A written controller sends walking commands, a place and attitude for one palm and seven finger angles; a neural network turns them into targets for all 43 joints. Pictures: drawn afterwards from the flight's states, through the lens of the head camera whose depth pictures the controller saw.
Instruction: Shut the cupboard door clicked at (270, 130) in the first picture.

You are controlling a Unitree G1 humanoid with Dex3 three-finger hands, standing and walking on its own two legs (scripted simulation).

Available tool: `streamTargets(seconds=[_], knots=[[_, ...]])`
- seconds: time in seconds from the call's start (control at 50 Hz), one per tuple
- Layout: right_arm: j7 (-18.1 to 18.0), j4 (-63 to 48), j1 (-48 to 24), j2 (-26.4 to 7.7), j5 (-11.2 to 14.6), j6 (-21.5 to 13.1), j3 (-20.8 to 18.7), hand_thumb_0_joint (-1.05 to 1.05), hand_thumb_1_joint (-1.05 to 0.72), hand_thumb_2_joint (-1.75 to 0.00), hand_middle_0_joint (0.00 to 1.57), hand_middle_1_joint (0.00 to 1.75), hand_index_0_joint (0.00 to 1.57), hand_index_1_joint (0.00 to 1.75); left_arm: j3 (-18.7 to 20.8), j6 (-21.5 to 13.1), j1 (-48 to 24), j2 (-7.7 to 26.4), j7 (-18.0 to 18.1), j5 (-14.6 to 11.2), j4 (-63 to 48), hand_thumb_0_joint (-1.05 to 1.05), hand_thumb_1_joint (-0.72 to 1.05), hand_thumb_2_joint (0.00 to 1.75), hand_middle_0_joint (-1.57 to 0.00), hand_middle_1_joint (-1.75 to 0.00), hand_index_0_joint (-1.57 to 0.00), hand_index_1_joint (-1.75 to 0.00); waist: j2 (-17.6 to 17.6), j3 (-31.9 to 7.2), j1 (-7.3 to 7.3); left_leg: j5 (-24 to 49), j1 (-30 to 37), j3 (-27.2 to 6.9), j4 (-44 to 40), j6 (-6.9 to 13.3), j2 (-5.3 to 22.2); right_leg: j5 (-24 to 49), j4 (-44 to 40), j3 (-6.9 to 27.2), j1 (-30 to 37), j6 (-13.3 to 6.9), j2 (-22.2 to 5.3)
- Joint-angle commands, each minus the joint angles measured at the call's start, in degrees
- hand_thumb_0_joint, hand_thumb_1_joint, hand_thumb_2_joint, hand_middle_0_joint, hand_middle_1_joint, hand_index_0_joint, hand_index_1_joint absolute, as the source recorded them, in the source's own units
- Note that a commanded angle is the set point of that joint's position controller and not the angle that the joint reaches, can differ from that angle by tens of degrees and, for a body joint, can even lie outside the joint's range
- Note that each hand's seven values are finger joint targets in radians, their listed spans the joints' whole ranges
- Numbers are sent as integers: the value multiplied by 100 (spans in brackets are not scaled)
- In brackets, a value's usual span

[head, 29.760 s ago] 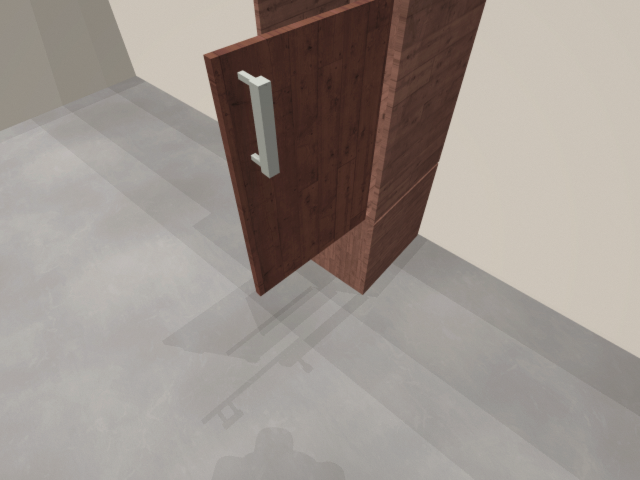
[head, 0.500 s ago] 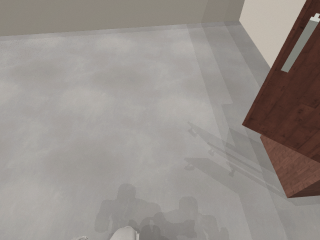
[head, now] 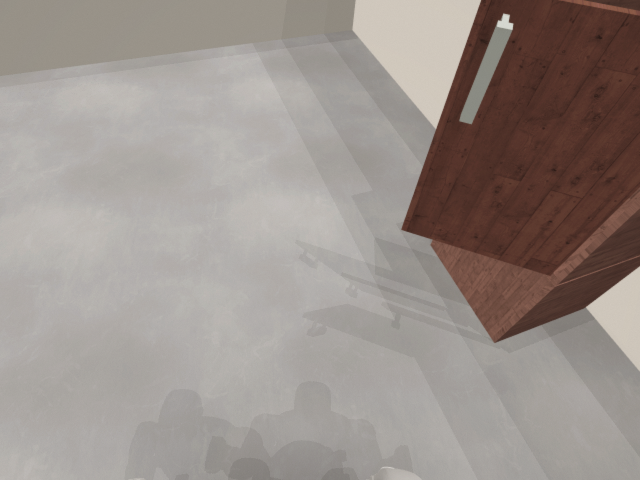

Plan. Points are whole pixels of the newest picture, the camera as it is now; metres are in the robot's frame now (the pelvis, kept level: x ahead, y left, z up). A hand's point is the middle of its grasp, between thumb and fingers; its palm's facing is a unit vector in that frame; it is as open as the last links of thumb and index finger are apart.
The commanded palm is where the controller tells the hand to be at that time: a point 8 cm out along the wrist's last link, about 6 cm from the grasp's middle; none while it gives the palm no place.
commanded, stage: turn to face it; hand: left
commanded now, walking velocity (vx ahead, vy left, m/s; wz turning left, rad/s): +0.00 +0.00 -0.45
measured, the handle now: (484, 71) +0.72 -0.22 +0.13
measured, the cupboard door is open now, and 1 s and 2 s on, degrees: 49 49 49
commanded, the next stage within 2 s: take the last steps up to it in 0.40 s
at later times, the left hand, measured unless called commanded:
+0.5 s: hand out of the picture +0.13 +0.14 -0.17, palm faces -0.15 -0.97 -0.19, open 7.4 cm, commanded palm none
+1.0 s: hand (289, 389) +0.26 +0.07 -0.17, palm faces -0.40 -0.90 -0.18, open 7.4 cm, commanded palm none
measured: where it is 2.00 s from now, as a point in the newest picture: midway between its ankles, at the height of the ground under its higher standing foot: (395, 477)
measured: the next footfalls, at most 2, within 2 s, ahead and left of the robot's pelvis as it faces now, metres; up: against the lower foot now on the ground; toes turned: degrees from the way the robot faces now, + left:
right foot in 0.10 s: +0.04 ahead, -0.14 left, +0.00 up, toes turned -8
left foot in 0.54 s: +0.10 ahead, +0.09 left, +0.00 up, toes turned -8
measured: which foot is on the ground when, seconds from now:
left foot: down 0.00-0.10, up 0.12-0.52, down 0.54-1.00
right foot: up 0.00-0.08, down 0.10-0.54, up 0.56-1.00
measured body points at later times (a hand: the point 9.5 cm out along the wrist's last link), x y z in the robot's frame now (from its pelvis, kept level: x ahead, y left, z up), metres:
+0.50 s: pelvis +0.03 -0.02 +0.00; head +0.06 -0.02 +0.45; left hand +0.13 +0.20 -0.16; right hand +0.04 -0.28 -0.14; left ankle +0.06 +0.10 -0.72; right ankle +0.00 -0.13 -0.74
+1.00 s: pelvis +0.10 -0.08 +0.00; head +0.14 -0.09 +0.45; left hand +0.29 +0.11 -0.15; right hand -0.07 -0.27 -0.14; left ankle +0.06 +0.09 -0.74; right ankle +0.12 -0.23 -0.72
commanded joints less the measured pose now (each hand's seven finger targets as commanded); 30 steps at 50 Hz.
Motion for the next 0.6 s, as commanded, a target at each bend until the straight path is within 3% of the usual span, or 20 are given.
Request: streamTargets(seconds=[0.0,0.02,0.04,0.06,0.08,0.1,0.12,0.14,0.2,0.24,0.32,0.4,0.44,0.46,0.48,0.5,0.52,0.54,0.56,0.58], knots=[[-56,-159,374,-1377,-15,-75,-451,0,-90,-90,20,30,20,30,-29,-248,-278,109,-48,-18,-512,0,90,90,-20,-30,-20,-30,1383,-739,-257,3345,762,-475,-233,722,1186,239,-1171,-391,275,-134,153],[-39,-145,385,-1366,4,-63,-458,0,-90,-90,20,30,20,30,-28,-274,-198,171,-40,-13,-479,0,90,90,-20,-30,-20,-30,1366,-715,-221,3202,529,-420,-59,604,1136,600,-1648,-414,656,-183,178],[-25,-158,243,-1378,27,-54,-466,0,-90,-90,20,30,20,30,-1,-298,102,242,-29,-13,-389,0,90,90,-20,-30,-20,-30,1224,-790,-6,2774,198,-289,265,412,1042,1300,-2302,-420,1247,-241,183],[6,-197,199,-1253,83,-56,-460,0,-90,-90,20,30,20,30,54,-360,538,540,9,18,-250,0,90,90,-20,-30,-20,-30,510,-970,196,2116,-333,-56,1015,124,784,2163,-2927,61,2108,-392,-181],[33,-401,60,-757,128,-54,-342,0,-90,-90,20,30,20,30,180,-442,928,1196,101,76,-119,0,90,90,-20,-30,-20,-30,-1396,-1097,395,-656,-1800,308,2280,-223,-64,4023,-3239,1934,3069,-925,-1597],[-16,-533,-235,-774,116,15,-288,0,-90,-90,20,30,20,30,198,-432,1173,1431,175,-17,-11,0,90,90,-20,-30,-20,-30,-1667,-1068,514,-2213,-2220,-360,3329,-265,-344,5357,-3155,2551,2720,-1539,-2243],[-37,-509,-151,-808,126,76,-279,0,-90,-90,20,30,20,30,175,-407,1058,1325,231,-24,-62,0,90,90,-20,-30,-20,-30,-1121,-939,398,-1883,-2220,-818,3735,-210,-189,4729,-3197,2269,2369,-1727,-2234],[-55,-357,-142,-735,109,73,-287,0,-90,-90,20,30,20,30,176,-427,682,1083,280,10,-117,0,90,90,-20,-30,-20,-30,-1482,-822,255,-1609,-2504,-945,3907,-220,-124,4315,-3248,2226,2302,-1658,-1870],[21,-86,46,-750,73,101,-302,0,-90,-90,20,30,20,30,11,-438,81,701,271,-29,-271,0,90,90,-20,-30,-20,-30,-987,-703,-66,-686,-2082,-936,3811,-315,-145,3737,-3273,1400,1685,-1347,-1291],[59,48,220,-650,60,117,-287,0,-90,-90,20,30,20,30,-7,-473,25,667,270,-16,-269,0,90,90,-20,-30,-20,-30,-775,-840,-145,-361,-1869,-828,3478,-337,-242,3535,-3312,1159,1651,-1240,-1099],[58,57,96,-627,65,116,-291,0,-90,-90,20,30,20,30,-9,-477,167,649,259,15,-166,0,90,90,-20,-30,-20,-30,-734,-578,-78,-365,-1794,-809,2826,-341,-328,2652,-3581,1426,1483,-1349,-1171],[14,34,-55,-539,96,22,-240,0,-90,-90,20,30,20,30,43,-456,285,704,270,40,-78,0,90,90,-20,-30,-20,-30,-802,-620,22,-682,-1422,-753,1600,-278,-431,3095,-3335,1788,1629,-1520,-1254],[-26,139,199,-495,106,-22,-219,0,-90,-90,20,30,20,30,49,-437,232,684,286,14,-16,0,90,90,-20,-30,-20,-30,-683,-725,-86,-220,-835,-715,778,-253,-511,3245,-3057,1788,1514,-1381,-1146],[-41,242,412,-483,109,-42,-206,0,-90,-90,20,30,20,30,38,-418,136,658,283,-17,-12,0,90,90,-20,-30,-20,-30,-734,-722,-204,325,-376,-661,235,-236,-559,3016,-2917,1687,1258,-1191,-985],[-57,339,603,-549,106,-91,-200,0,-90,-90,20,30,20,30,4,-408,101,504,280,-48,2,0,90,90,-20,-30,-20,-30,-497,-774,-272,868,216,-723,-363,-178,-480,2717,-2697,1536,937,-957,-784],[-73,356,717,-809,65,-159,-231,0,-90,-90,20,30,20,30,-52,-386,206,263,256,-85,-16,0,90,90,-20,-30,-20,-30,226,-847,-259,1079,678,-1366,-784,21,138,1734,-2296,1189,468,-671,-277],[-83,326,829,-1266,-11,-166,-323,0,-90,-90,20,30,20,30,-99,-360,337,-20,207,-99,-41,0,90,90,-20,-30,-20,-30,1416,-756,-261,771,701,-2622,-1146,491,1187,-15,-1428,551,-88,-417,323],[-108,267,951,-1459,-92,-125,-349,0,-90,-90,20,30,20,30,-69,-329,156,86,173,-44,-172,0,90,90,-20,-30,-20,-30,1398,-509,-418,-380,349,-3325,-1684,1012,1815,-905,-308,282,-421,-375,416],[-138,270,912,-1406,-102,-143,-346,0,-90,-90,20,30,20,30,-33,-288,-85,160,118,40,-207,0,90,90,-20,-30,-20,-30,1037,-202,-429,-892,222,-3316,-1929,1061,1807,-640,465,462,-763,-379,213],[-147,276,836,-1245,-89,-190,-299,0,-90,-90,20,30,20,30,12,-267,-98,205,71,92,-130,0,90,90,-20,-30,-20,-30,1213,-75,-330,-787,135,-3054,-1993,826,1545,-202,827,584,-985,-344,93]])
